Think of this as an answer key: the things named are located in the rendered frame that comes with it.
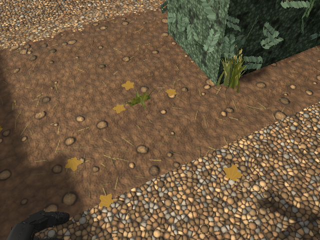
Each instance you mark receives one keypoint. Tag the left robot hand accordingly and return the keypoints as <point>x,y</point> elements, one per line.
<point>37,222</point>

